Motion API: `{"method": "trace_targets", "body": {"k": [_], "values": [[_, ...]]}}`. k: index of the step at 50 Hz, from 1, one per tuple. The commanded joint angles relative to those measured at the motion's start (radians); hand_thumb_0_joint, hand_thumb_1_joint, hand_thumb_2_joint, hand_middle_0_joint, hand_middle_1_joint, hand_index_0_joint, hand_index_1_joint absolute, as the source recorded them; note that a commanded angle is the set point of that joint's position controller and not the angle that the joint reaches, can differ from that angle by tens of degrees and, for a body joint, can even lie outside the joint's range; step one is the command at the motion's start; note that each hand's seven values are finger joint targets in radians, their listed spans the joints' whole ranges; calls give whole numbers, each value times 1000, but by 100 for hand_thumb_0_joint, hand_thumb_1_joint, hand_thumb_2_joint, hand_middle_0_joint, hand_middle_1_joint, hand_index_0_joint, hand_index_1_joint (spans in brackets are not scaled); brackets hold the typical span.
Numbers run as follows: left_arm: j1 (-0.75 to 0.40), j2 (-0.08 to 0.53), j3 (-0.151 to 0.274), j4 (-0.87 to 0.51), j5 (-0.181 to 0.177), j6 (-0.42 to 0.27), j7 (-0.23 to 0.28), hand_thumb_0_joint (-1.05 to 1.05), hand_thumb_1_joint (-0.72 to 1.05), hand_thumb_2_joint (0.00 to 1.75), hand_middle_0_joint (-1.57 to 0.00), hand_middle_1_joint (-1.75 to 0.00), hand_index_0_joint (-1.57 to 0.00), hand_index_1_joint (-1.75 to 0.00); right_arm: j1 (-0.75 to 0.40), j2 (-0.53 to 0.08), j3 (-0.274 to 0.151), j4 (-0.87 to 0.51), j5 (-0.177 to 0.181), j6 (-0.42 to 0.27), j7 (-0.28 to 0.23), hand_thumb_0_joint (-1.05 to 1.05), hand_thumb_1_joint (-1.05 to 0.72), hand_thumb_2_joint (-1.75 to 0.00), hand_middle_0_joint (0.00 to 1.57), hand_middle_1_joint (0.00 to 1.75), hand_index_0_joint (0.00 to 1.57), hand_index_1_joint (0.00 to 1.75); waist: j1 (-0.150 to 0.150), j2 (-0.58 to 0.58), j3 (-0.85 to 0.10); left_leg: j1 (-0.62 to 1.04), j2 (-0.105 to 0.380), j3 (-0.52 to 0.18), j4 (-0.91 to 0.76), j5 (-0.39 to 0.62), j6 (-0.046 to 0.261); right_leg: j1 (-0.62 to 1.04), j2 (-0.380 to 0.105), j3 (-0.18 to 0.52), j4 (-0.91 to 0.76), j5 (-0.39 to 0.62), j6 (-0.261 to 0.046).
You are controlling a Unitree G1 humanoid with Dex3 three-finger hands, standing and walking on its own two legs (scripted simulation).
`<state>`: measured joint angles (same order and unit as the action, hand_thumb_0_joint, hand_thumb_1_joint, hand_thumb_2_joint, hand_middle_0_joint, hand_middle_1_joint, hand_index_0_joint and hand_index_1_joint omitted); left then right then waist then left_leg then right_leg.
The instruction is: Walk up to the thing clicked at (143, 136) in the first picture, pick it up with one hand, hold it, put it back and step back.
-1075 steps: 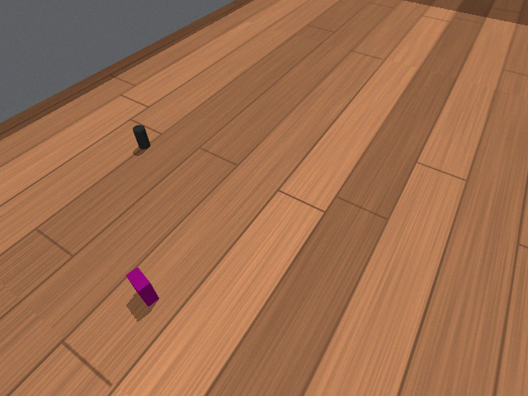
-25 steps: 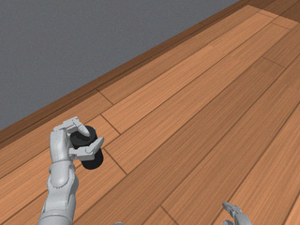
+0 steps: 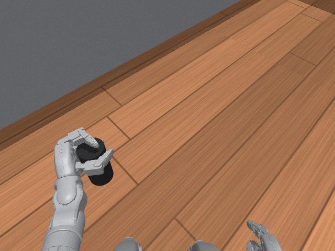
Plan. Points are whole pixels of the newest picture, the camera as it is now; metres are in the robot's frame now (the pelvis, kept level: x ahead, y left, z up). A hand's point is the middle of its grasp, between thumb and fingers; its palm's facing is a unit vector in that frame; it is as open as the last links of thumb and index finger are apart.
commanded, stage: crouch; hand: left
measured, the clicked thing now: (96, 162) +0.34 +0.18 -0.04
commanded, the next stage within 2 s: lower in 1.68 s
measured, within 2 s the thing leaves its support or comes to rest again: neither
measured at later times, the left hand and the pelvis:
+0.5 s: hand (102, 172) +0.40 +0.21 -0.23, palm faces +0.32 -0.95 -0.05, open 5.9 cm; pelvis -0.03 +0.01 -0.19, yaw -4 degrees
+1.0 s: hand (108, 185) +0.42 +0.23 -0.42, palm faces +0.34 -0.94 -0.06, open 6.0 cm; pelvis -0.08 +0.00 -0.36, yaw -7 degrees
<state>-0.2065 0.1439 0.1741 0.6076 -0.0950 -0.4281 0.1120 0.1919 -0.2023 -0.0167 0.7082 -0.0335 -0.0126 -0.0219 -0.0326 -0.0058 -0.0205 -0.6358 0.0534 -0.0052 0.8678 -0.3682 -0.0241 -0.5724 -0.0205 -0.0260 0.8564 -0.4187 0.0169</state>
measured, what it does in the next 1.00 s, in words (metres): lowers itself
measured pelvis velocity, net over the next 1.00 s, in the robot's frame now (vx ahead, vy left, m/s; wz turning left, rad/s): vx -0.08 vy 0.00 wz -0.12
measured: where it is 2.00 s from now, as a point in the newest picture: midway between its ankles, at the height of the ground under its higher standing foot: outside the picture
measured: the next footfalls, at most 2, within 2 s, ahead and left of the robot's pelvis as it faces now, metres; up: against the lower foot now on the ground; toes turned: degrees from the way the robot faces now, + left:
none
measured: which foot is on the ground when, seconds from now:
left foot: down 0.00-1.00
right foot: down 0.00-1.00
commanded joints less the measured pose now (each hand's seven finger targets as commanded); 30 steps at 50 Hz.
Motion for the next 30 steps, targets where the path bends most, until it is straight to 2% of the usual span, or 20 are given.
{"method": "trace_targets", "body": {"k": [1, 2, 4, 7, 8, 9, 10, 11, 12, 13, 14, 15, 17, 21, 22, 23, 25, 27, 28, 30], "values": [[-383, 141, 86, -147, -6, -197, 0, 0, 36, 121, -120, -133, -123, -131, 6, -143, -60, -79, -15, -37, 4, 0, -88, -90, 20, 30, 20, 30, -15, 16, -290, 58, -38, -1, 2, 99, 27, -93, 20, -7, -16, 192, -24], [-368, 133, 81, -99, 1, -218, -3, 0, 36, 123, -121, -135, -125, -133, 7, -142, -62, -76, -19, -39, 10, 0, -87, -90, 20, 30, 20, 30, -18, 10, -314, 23, -38, -4, 40, 94, 29, -131, 21, -8, 15, 179, -25], [-415, 136, 87, -38, 5, -277, -8, 0, 40, 125, -125, -138, -128, -136, 9, -148, -65, -80, -28, -45, 23, 0, -87, -89, 20, 30, 20, 30, -33, 16, -367, -59, -37, -15, 126, 59, 30, -248, 27, -13, 100, 136, -29], [-478, 177, 103, 13, 13, -369, -16, 0, 45, 129, -129, -142, -132, -140, -1, -163, -66, -85, -39, -56, 35, 0, -88, -90, 20, 30, 20, 30, -43, 53, -492, -171, -37, -28, 269, 10, 32, -392, 26, -6, 229, 74, -37], [-509, 209, 131, 4, 6, -400, -14, 0, 47, 130, -129, -142, -132, -140, 1, -164, -63, -84, -44, -58, 40, 0, -88, -89, 20, 30, 20, 30, -31, 63, -527, -218, -37, -33, 315, 14, 32, -426, 28, -6, 275, 70, -38], [-546, 225, 125, -12, 10, -422, -13, 0, 47, 129, -129, -141, -132, -139, 0, -165, -62, -79, -49, -61, 47, 0, -87, -89, 20, 30, 20, 30, -22, 100, -584, -241, -34, -31, 359, 23, 31, -451, 27, 8, 310, 72, -40], [-591, 238, 131, -18, 6, -440, -11, 0, 47, 129, -129, -141, -132, -139, 7, -170, -61, -77, -53, -61, 49, 0, -88, -89, 20, 30, 20, 30, -32, 110, -630, -260, -33, -37, 396, 21, 32, -494, 31, 7, 348, 67, -41], [-590, 220, 114, 15, 4, -449, -13, 0, 44, 128, -128, -140, -131, -138, 2, -178, -58, -83, -55, -60, 54, 0, -88, -89, 20, 30, 20, 30, -36, 136, -651, -261, -28, -46, 418, 29, 28, -558, 36, -6, 391, 56, -45], [-627, 273, 151, -31, 4, -464, -6, 0, 46, 127, -125, -137, -128, -135, 6, -185, -63, -74, -60, -60, 54, 0, -87, -90, 20, 30, 20, 30, -22, 164, -689, -286, -28, -42, 452, 32, 28, -577, 35, 11, 413, 56, -45], [-656, 290, 158, -23, 7, -470, -3, 0, 43, 126, -125, -136, -127, -135, 14, -191, -60, -70, -64, -54, 56, 0, -87, -90, 20, 30, 20, 30, -34, 181, -710, -289, -26, -52, 469, 45, 24, -612, 41, -4, 453, 62, -50], [-625, 306, 184, 8, 9, -472, 2, 0, 41, 127, -123, -135, -125, -134, 23, -197, -63, -57, -66, -49, 60, 0, -88, -90, 20, 30, 20, 30, -19, 173, -745, -308, -25, -52, 504, 85, 26, -629, 42, -5, 483, 88, -49], [-632, 325, 195, -5, 13, -477, 6, 0, 40, 126, -124, -135, -125, -134, 26, -193, -61, -53, -68, -41, 62, 0, -88, -90, 20, 30, 20, 30, -19, 173, -747, -342, -25, -51, 523, 90, 25, -642, 44, -2, 506, 95, -49], [-624, 279, 180, 19, 0, -479, 2, 0, 36, 127, -123, -136, -125, -135, 37, -206, -65, -41, -71, -35, 69, 0, -89, -90, 20, 30, 20, 30, -31, 192, -792, -341, -20, -59, 574, 140, 23, -711, 49, -14, 565, 122, -52], [-637, 348, 248, 108, 11, -467, -9, 0, 37, 127, -123, -137, -125, -136, 55, -224, -65, -11, -72, -14, 75, 0, -90, -90, 20, 30, 20, 30, -38, 148, -817, -458, -18, -63, 677, 156, 31, -766, 56, -28, 651, 151, -47], [-652, 338, 240, 121, 13, -465, -16, 0, 37, 126, -125, -137, -127, -136, 54, -219, -62, -12, -74, -10, 79, 0, -90, -90, 20, 30, 20, 30, -47, 140, -824, -493, -18, -59, 707, 150, 34, -771, 57, -24, 667, 154, -45], [-674, 360, 258, 138, 15, -466, -22, 0, 34, 125, -125, -136, -126, -135, 54, -221, -59, -12, -73, -6, 82, 0, -90, -90, 20, 30, 20, 30, -54, 115, -826, -531, -18, -61, 728, 139, 36, -774, 57, -24, 685, 149, -43], [-678, 362, 274, 214, 18, -461, -33, 0, 32, 127, -126, -139, -128, -138, 49, -224, -58, -6, -73, -1, 89, 0, -90, -90, 20, 30, 20, 30, -59, 94, -799, -607, -18, -63, 778, 100, 38, -837, 59, -30, 730, 116, -42], [-713, 345, 270, 261, 12, -467, -52, 0, 30, 127, -128, -141, -130, -139, 51, -230, -53, 0, -79, -1, 96, 0, -91, -90, 20, 30, 20, 30, -78, 96, -784, -652, -16, -75, 823, 66, 35, -922, 60, -45, 791, 73, -47], [-738, 389, 300, 261, 15, -477, -53, 0, 31, 128, -129, -141, -132, -140, 47, -232, -50, -2, -80, -1, 98, 0, -90, -90, 20, 30, 20, 30, -74, 97, -790, -687, -17, -74, 844, 33, 34, -953, 61, -47, 815, 42, -48], [-771, 412, 307, 307, 27, -489, -60, 0, 33, 128, -130, -142, -133, -140, 47, -231, -41, 0, -88, -1, 103, 0, -90, -90, 20, 30, 20, 30, -76, 119, -786, -744, -16, -67, 893, 3, 33, -997, 62, -46, 857, 13, -50]]}}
